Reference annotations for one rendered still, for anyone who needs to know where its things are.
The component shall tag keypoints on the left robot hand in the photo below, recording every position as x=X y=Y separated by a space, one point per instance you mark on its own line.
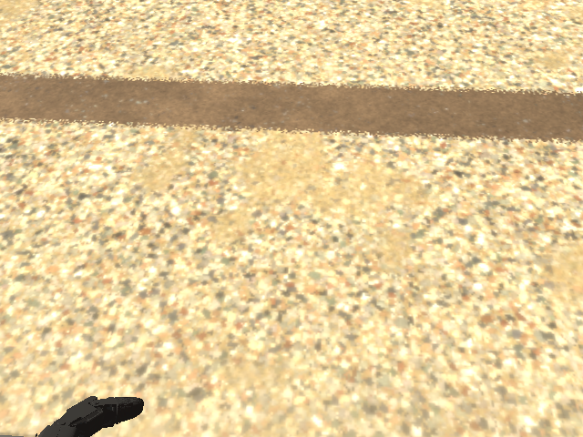
x=91 y=415

